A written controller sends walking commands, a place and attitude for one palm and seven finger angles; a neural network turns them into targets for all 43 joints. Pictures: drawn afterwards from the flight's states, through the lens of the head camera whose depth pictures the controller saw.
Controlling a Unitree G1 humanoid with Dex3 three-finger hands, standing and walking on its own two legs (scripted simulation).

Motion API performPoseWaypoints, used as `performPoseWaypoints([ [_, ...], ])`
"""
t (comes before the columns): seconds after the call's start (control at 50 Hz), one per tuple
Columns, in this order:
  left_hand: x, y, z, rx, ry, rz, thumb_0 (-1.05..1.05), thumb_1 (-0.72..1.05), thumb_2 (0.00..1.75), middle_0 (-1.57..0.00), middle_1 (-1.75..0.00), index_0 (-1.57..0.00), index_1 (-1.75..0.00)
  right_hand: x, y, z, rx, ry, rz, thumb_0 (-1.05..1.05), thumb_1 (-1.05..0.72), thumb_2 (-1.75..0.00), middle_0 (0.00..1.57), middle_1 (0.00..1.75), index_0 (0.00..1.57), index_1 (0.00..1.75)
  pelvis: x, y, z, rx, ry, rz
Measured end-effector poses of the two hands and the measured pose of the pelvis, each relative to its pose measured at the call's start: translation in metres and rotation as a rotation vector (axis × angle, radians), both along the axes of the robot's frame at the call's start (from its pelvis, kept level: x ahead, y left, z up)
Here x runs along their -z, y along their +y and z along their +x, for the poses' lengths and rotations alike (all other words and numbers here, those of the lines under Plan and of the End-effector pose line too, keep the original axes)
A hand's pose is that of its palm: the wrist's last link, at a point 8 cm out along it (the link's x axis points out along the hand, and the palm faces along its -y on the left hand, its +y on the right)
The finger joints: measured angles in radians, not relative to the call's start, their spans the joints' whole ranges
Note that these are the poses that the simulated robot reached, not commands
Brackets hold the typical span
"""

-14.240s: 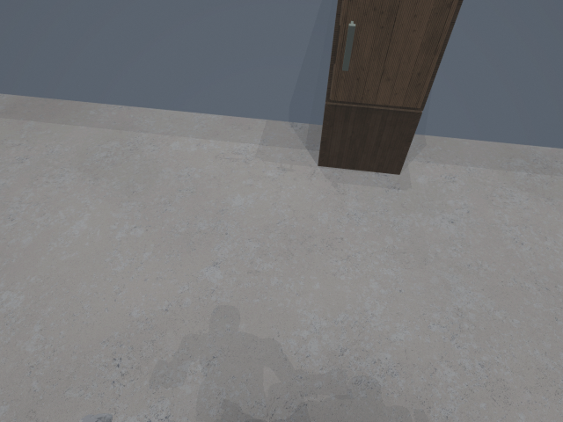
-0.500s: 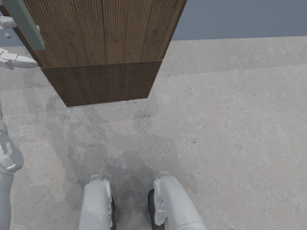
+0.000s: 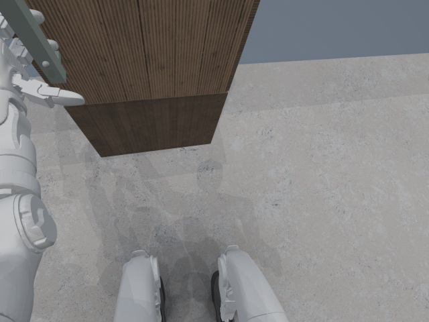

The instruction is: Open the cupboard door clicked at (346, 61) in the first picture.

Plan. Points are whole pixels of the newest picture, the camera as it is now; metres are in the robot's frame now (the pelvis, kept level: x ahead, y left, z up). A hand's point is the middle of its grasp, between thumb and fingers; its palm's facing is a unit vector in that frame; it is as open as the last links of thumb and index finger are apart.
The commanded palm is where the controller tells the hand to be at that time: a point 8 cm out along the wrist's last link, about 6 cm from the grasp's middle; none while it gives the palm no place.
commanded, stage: slide the fingers in behind the handle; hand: left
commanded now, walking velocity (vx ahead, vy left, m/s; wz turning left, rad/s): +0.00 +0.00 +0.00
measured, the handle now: (36, 31) +0.59 +0.25 +0.06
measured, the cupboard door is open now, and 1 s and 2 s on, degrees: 0 0 8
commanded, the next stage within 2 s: close the thumb around the handle in 0.70 s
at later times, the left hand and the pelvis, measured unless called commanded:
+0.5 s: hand (55, 64) +0.54 +0.22 +0.05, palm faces +0.13 -0.99 -0.02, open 14.1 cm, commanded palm +0.52 +0.24 +0.05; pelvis +0.00 +0.00 +0.00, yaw +1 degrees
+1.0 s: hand (54, 64) +0.54 +0.22 +0.05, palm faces +0.12 -0.99 -0.02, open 13.0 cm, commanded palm +0.52 +0.24 +0.05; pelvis +0.00 +0.00 +0.00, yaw +0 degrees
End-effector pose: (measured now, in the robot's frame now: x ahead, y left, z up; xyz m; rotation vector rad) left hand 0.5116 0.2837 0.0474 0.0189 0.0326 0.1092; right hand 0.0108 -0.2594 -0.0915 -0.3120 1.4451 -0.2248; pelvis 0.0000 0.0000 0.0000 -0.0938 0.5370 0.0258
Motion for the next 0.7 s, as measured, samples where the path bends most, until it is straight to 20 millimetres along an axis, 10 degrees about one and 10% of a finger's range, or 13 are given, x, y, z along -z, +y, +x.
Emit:
performPoseWaypoints([
  [0.7,0.0,-0.013,-0.001,-0.017,-0.012,0.001,-0.01,-0.5,0.3,-0.3,-1.2,-0.28,-1.2,0.001,-0.001,-0.002,0.004,0.02,0.012,0.0,-0.9,-0.9,0.2,0.3,0.2,0.3,-0.002,-0.001,0.002,-0.006,-0.003,0.006],
])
